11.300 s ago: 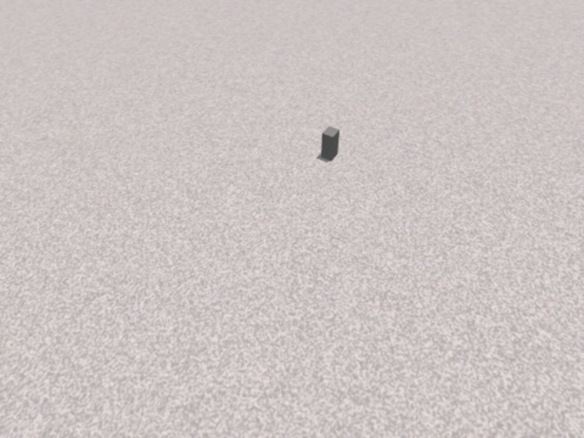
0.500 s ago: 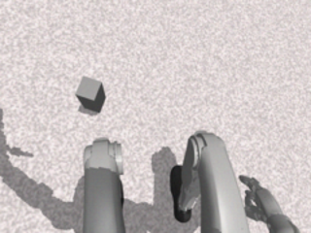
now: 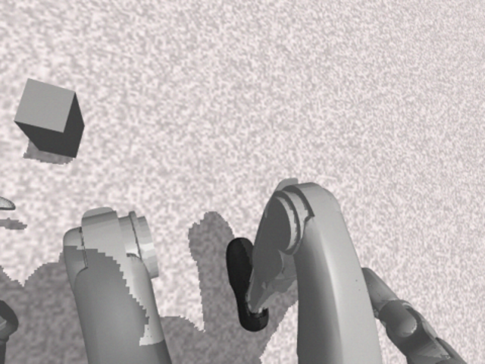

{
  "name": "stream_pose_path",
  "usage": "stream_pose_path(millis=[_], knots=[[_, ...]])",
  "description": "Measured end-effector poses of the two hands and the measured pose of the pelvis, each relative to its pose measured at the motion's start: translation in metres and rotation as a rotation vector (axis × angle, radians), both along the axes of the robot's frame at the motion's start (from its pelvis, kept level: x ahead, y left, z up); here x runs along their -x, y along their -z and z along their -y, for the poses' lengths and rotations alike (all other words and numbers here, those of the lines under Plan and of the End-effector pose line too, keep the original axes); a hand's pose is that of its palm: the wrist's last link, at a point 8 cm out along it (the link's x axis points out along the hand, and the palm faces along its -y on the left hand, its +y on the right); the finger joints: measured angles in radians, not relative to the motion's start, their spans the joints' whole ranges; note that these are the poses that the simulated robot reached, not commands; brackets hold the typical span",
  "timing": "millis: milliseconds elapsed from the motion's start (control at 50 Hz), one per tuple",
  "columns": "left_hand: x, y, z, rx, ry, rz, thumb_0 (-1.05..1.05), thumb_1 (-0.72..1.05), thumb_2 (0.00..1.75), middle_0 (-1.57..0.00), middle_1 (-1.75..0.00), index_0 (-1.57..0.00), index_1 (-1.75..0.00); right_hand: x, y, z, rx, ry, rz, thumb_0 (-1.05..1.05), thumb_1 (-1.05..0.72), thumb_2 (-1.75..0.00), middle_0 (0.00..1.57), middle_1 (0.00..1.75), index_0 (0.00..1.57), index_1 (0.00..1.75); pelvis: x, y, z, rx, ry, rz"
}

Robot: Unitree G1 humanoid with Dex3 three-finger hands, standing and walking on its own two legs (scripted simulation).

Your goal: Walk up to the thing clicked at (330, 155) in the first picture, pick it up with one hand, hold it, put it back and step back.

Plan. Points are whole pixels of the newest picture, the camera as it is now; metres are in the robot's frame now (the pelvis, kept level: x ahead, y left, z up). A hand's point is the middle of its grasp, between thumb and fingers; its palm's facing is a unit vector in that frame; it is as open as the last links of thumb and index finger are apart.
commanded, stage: close in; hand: left
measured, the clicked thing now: (55, 123) +0.49 +0.25 -0.23
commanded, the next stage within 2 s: rest palm in 0.70 s
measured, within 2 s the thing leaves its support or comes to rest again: neither
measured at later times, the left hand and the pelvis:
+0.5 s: hand (32, 143) +0.44 +0.27 -0.17, palm faces +0.26 -0.97 +0.00, open 17.5 cm; pelvis -0.01 +0.01 -0.02, yaw -3 degrees
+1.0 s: hand (49, 143) +0.45 +0.25 -0.19, palm faces +0.26 -0.96 -0.04, open 16.7 cm; pelvis -0.01 +0.01 -0.01, yaw -5 degrees
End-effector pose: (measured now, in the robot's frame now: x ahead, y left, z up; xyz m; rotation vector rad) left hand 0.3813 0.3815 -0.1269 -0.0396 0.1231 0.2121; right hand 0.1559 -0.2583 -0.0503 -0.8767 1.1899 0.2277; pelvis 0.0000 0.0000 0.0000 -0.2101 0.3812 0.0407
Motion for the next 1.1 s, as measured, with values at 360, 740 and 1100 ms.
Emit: stream_pose_path(millis=[360, 740, 1100], knots=[[-0.019, 0.035, 0.056, -0.028, -0.036, 0.025, -0.02, -0.6, 0.08, -0.05, -0.12, -0.05, -0.13, 0.035, 0.0, -0.002, 0.073, -0.065, -0.12, 0.0, -0.95, -0.91, 0.21, 0.3, 0.21, 0.3, 0.011, 0.015, -0.005, 0.05, 0.028, 0.111], [-0.028, 0.055, 0.08, -0.064, -0.049, 0.034, -0.02, -0.52, 0.14, -0.03, -0.12, -0.03, -0.12, 0.047, -0.007, -0.003, 0.127, -0.089, -0.2, 0.0, -0.93, -0.91, 0.21, 0.3, 0.21, 0.3, 0.011, 0.016, -0.007, 0.081, 0.045, 0.134], [-0.032, 0.065, 0.086, -0.071, -0.07, 0.035, -0.01, -0.29, 0.22, -0.02, -0.1, -0.01, -0.11, 0.029, -0.011, -0.011, 0.148, -0.143, -0.204, -0.01, -0.91, -0.91, 0.21, 0.3, 0.21, 0.3, 0.01, 0.014, -0.009, 0.102, 0.053, 0.136]])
